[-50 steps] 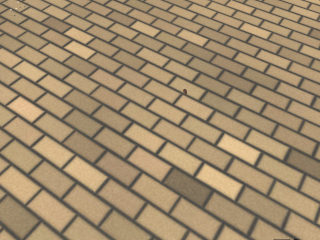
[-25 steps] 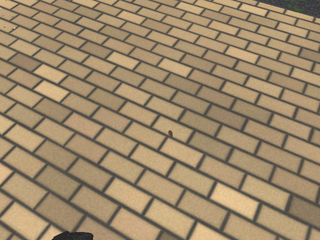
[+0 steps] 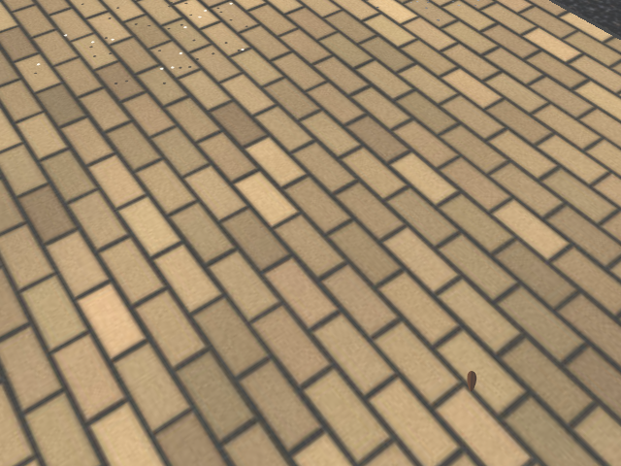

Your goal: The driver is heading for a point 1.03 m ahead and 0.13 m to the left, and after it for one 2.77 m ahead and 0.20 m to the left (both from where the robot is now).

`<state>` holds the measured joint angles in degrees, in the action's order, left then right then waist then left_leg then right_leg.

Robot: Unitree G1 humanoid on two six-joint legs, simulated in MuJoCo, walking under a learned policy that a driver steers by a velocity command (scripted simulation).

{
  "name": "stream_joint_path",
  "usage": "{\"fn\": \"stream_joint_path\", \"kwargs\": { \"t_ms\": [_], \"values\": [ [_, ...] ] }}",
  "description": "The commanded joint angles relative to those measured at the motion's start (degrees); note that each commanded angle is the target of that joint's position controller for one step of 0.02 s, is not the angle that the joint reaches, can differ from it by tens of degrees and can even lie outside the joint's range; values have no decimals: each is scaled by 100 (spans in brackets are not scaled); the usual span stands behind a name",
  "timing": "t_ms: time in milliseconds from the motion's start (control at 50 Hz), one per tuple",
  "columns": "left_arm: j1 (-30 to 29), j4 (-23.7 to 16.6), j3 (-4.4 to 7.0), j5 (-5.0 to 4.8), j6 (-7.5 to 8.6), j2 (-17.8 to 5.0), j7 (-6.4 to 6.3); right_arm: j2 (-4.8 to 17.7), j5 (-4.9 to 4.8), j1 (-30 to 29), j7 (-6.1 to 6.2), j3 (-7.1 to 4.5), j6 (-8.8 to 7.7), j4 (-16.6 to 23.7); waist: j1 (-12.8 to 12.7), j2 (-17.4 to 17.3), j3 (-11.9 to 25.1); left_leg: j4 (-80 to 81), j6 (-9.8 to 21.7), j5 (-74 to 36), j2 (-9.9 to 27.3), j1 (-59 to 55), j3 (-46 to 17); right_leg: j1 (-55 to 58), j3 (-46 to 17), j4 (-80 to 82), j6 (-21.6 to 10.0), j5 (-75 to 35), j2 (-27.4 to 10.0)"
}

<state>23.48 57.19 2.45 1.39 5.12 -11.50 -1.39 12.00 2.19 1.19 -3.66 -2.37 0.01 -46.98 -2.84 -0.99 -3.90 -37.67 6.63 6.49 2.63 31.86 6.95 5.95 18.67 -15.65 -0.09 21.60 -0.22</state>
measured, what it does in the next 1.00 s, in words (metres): walks ahead, turning left: left foot, then right foot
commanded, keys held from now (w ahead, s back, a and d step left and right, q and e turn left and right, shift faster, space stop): w+q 0.26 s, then s+q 0.16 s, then s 0.24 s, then w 0.34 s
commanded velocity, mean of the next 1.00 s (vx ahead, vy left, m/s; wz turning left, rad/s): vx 0.24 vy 0.00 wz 0.37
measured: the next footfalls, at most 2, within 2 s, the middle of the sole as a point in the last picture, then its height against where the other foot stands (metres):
left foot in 0.06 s outside the picture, level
right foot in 0.56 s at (336, 462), level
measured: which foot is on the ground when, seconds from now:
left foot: up 0.00-0.04, down 0.06-0.56, up 0.58-0.90, down 0.92-1.00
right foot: down 0.00-0.06, up 0.08-0.54, down 0.56-0.92, up 0.94-1.00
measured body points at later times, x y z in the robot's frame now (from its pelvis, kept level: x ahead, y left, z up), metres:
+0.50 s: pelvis +0.24 +0.03 +0.00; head +0.29 +0.06 +0.45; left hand +0.36 +0.31 -0.11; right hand +0.32 -0.25 -0.12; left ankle +0.14 +0.07 -0.73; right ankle +0.42 -0.04 -0.70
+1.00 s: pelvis +0.30 +0.03 +0.02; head +0.29 +0.04 +0.47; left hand +0.29 +0.32 -0.11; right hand +0.38 -0.22 -0.12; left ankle +0.22 +0.09 -0.73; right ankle +0.41 -0.03 -0.69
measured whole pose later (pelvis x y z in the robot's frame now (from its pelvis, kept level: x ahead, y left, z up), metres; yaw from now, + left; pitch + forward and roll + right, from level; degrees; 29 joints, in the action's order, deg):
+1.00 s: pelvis +0.30 +0.03 +0.02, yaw +22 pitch +0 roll -1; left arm 13.6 48.4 2.9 0.5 -2.4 -15.1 0.5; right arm 14.5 1.5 23.6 0.9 -1.3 0.6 -54.3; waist 1.9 0.6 2.0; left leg -19.1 5.6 17.1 -2.7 4.1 -0.6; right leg -27.4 -0.5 -42.3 -1.3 14.4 3.2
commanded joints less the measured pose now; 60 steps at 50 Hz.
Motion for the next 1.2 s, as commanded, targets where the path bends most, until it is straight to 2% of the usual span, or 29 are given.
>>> {"fn": "stream_joint_path", "kwargs": {
  "t_ms": [20,60,80,100,120,160,220,260,340,420,520,540,560,580,600,620,640,660,740,780,860,900,920,940,960,1000,1040,1100,1200],
  "values": [
    [92,-199,246,15,-87,-1125,-63,501,19,409,55,-161,-64,213,459,676,267,195,364,821,-558,-733,336,122,-300,-1182,-632,-6344,-1622],
    [-41,-342,264,-6,-178,-1193,-20,919,85,1972,176,-385,-158,-251,1149,269,1143,956,759,848,-594,-2849,-207,-956,-207,-3720,-397,-5074,-1476],
    [89,-700,132,-73,-151,-548,59,1591,112,2154,265,-561,-161,-235,922,-888,1638,1196,1382,1312,1121,-4542,-2774,-3238,-262,-5723,-82,-800,-764],
    [-398,-1054,203,-63,-75,-836,129,1855,-57,2189,274,-602,-89,-101,940,-810,1959,2149,1888,1083,1798,-4975,-5160,-4529,-1487,-6781,82,1034,141],
    [-1019,-1182,207,-48,-15,-900,156,1680,-115,2012,321,-559,-46,-189,921,-174,1130,2255,1659,718,1620,-4521,-4132,-5106,-1958,-6657,13,396,-284],
    [-854,-1059,176,-53,52,-801,141,1143,-164,1423,369,-428,-118,-150,411,263,324,2348,1152,-599,1064,-3130,-2879,-4513,-1964,-5624,-7,-349,-663],
    [-626,-1045,169,156,-243,-714,181,931,-249,1309,378,-332,-298,-115,95,116,465,2398,996,-1727,553,-2498,-2198,-3797,-1957,-5048,201,-430,-716],
    [-858,-1157,150,146,-344,-641,215,1086,-249,1538,358,-365,-359,-156,120,59,427,2481,957,-1721,411,-2363,-2088,-3926,-1878,-4679,304,-692,-688],
    [-1500,-1424,119,75,-382,-681,146,1182,-214,1958,395,-368,-297,-181,310,-141,294,1864,555,-4524,216,-2462,-1775,-4142,-1749,-3922,391,-1153,-406],
    [-2004,-1653,49,-33,-376,-748,91,1173,-201,2239,472,-361,-133,-140,591,-443,510,1369,193,-4915,117,-2939,-1936,-4055,-1786,-3031,211,-1582,-31],
    [-1189,-1397,74,-52,-294,-1066,-16,1202,-119,1836,573,-359,-26,70,285,-571,658,423,-161,-4918,123,-2965,-2209,-2605,-1856,-1486,-146,-1672,250],
    [-712,-1262,99,-32,-238,-1129,-70,1246,-184,1615,558,-358,-55,136,-35,-431,730,-199,-275,-4586,-24,-2786,-2158,-1912,-1882,-737,-258,-2479,146],
    [-303,-1248,127,-33,-166,-1333,-135,1103,-269,1583,521,-306,-101,334,-187,193,1240,-1462,-429,-2367,-425,-2103,-1967,-660,-2648,-778,-547,-5245,-834],
    [-572,-1434,105,-89,-225,-1568,-120,637,-315,2433,554,-264,-72,319,333,1390,1735,-3170,-568,3504,-1600,-1025,-1441,221,-4193,-1407,-1502,-9658,-2502],
    [-351,-1438,63,-247,-323,-1352,-44,896,-145,2973,612,-309,23,49,382,758,2247,-3806,-574,3563,-1478,-1114,-1823,-51,-4473,-1320,-1918,-9884,-2779],
    [-904,-1560,61,-254,-387,-1220,-67,1031,-104,2804,616,-324,144,-59,483,796,1971,-4197,-658,3063,-1293,-868,-1722,-514,-4413,-998,-2084,-7913,-2619],
    [-1323,-1662,-35,-196,-471,-869,-72,1188,-56,2255,594,-339,259,3,439,443,1397,-3995,-720,2662,-1099,-777,-1665,-1153,-3881,-695,-1795,-6054,-2050],
    [-1559,-1670,-91,-118,-527,-776,-82,1173,-76,1882,540,-347,344,114,485,563,960,-3731,-800,2433,-1048,-733,-1635,-1581,-3451,-519,-1484,-5055,-1597],
    [-1605,-1499,-51,30,-553,-932,6,786,-73,2233,331,-164,450,-40,634,1150,878,-2134,-834,2062,-919,-1580,-954,-2548,-2843,483,-897,127,-760],
    [-1402,-1366,48,6,-565,-1183,38,812,-36,2185,304,-106,414,-96,536,1304,704,-1339,-712,2410,-878,-1823,-629,-2641,-3094,881,-934,975,-889],
    [-1135,-1187,188,-58,-693,-1361,92,828,-70,2351,323,-32,240,-278,567,1132,582,308,-237,2182,-808,-2698,-293,-2825,-3203,1064,-859,1391,-1005],
    [-1540,-1280,217,-98,-789,-1251,61,822,-25,3176,370,-3,148,-644,1013,925,81,2097,133,1615,-892,-3731,-8,-3656,-2622,747,-311,1571,-487],
    [-1608,-1349,157,-147,-789,-868,71,975,9,3355,442,-26,90,-782,1044,-323,-122,3067,335,2548,-117,-4050,-1251,-4420,-2111,-911,-61,1583,8],
    [-1551,-1515,4,-176,-705,-309,91,1134,-50,2524,474,-21,55,-455,654,-1421,-123,3465,553,4074,1774,-3605,-3707,-5167,-1564,-2876,-65,895,400],
    [-1917,-1628,148,-81,-655,-912,124,1363,-67,2144,514,-112,39,-412,566,-667,-789,3879,873,4519,1933,-2296,-4077,-5259,-2296,-3124,-91,-205,139],
    [-1394,-1324,253,-23,-535,-1148,303,1251,-111,1498,494,-105,-191,-356,62,-326,-535,3736,495,2915,1244,-2481,-2993,-4835,-2382,-3625,-75,-1079,84],
    [-1064,-1082,265,106,-515,-1079,365,1130,-169,1771,455,-79,-343,-472,117,-343,-55,3544,357,2237,837,-2876,-2247,-4649,-1999,-4105,3,-1177,37],
    [-1707,-1301,186,69,-509,-810,384,891,-157,2448,424,-31,-417,-785,447,-550,-333,3552,497,1956,856,-3122,-2123,-5110,-1824,-3950,120,-1318,-211],
    [-2541,-1567,90,72,-439,-666,411,965,-111,3020,452,-60,-426,-1019,873,-584,-465,3303,558,788,917,-3572,-1842,-5027,-1534,-2762,188,-1299,-290]
  ]
}}
Velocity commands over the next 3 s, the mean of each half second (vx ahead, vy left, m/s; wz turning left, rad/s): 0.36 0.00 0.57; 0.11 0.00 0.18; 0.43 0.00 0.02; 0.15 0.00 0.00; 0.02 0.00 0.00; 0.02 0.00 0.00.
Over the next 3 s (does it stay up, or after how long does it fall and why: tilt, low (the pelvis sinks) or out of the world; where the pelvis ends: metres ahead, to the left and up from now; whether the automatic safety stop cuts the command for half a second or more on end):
stays up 0.71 0.09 0.01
